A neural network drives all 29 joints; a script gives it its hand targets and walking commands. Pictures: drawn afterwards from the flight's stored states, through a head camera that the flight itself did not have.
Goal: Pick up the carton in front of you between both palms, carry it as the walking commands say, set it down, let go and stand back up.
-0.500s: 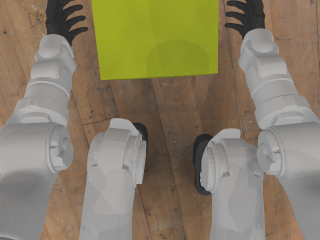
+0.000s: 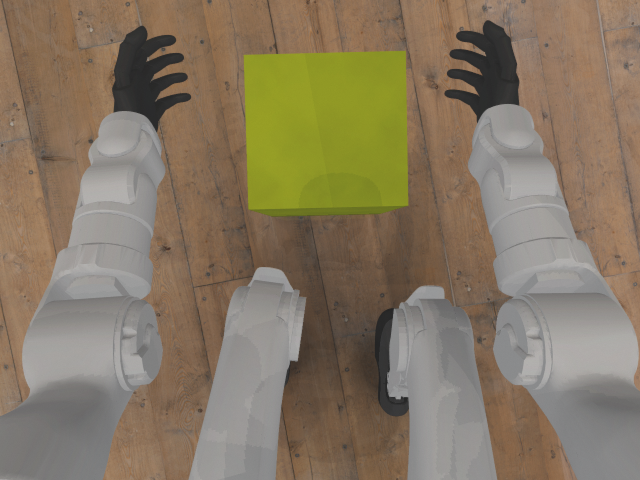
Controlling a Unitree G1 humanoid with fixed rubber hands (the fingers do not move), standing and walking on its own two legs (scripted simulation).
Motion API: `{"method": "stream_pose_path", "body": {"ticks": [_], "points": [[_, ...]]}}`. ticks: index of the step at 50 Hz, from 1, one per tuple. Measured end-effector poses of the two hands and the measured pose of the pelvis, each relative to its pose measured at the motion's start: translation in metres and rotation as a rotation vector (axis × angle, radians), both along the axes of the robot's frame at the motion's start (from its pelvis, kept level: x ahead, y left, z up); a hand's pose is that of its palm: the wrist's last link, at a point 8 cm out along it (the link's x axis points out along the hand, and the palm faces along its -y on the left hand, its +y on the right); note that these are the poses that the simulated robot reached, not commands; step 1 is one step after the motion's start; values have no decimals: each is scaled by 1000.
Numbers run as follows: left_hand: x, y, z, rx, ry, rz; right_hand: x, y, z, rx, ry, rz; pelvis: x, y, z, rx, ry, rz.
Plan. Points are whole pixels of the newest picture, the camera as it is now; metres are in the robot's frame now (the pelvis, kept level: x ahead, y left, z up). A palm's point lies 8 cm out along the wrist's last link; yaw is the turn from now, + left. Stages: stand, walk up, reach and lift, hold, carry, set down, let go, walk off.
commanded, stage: set down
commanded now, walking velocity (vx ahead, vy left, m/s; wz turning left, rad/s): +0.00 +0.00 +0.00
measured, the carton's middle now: (325, 150) +0.50 +0.06 -0.33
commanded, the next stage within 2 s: let go in 0.60 s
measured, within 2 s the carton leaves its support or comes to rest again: neither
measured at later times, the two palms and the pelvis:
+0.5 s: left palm (21, 38) +0.48 +0.27 +0.03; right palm (598, 38) +0.53 -0.12 +0.03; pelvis +0.02 +0.00 +0.13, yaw +1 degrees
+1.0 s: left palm out of the picture +0.39 +0.27 +0.15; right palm out of the picture +0.43 -0.16 +0.15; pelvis +0.08 +0.01 +0.26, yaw +1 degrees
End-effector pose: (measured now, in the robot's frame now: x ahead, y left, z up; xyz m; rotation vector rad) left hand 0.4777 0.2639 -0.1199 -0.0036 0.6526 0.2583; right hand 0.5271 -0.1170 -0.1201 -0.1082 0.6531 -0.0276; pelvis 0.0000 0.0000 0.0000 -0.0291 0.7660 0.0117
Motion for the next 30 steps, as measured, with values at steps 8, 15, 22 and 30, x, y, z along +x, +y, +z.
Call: {"method": "stream_pose_path", "body": {"ticks": [8,15,22,30], "points": [[3,3,43,6,-15,-7,0,-6,39,3,-18,-1,5,0,35,1,32,-1],[1,7,86,5,-16,-8,-1,-5,81,6,-20,7,12,-1,73,3,39,2],[1,9,132,3,-16,-15,-1,-6,127,7,-17,8,21,-1,113,4,34,9],[0,10,179,4,-18,-24,-3,-8,174,2,-14,10,31,2,157,4,20,12]]}}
